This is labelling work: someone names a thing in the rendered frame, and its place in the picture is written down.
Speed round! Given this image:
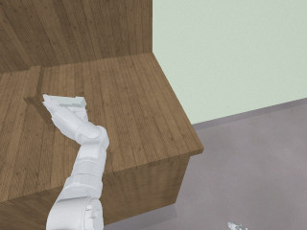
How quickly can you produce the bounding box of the tap lever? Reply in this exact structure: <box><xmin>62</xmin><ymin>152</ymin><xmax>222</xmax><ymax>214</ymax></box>
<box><xmin>42</xmin><ymin>95</ymin><xmax>86</xmax><ymax>108</ymax></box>

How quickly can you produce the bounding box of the robot left upper arm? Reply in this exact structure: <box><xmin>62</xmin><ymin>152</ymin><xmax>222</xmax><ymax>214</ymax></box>
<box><xmin>47</xmin><ymin>195</ymin><xmax>104</xmax><ymax>230</ymax></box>

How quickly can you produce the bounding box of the left robot forearm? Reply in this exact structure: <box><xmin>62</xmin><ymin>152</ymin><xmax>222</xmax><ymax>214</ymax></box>
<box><xmin>46</xmin><ymin>122</ymin><xmax>109</xmax><ymax>230</ymax></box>

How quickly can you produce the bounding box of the left robot hand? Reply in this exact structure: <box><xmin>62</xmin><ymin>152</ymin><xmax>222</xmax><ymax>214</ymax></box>
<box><xmin>43</xmin><ymin>94</ymin><xmax>88</xmax><ymax>141</ymax></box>

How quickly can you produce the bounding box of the counter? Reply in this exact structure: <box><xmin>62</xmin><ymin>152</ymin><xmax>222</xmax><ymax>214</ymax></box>
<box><xmin>0</xmin><ymin>0</ymin><xmax>204</xmax><ymax>230</ymax></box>

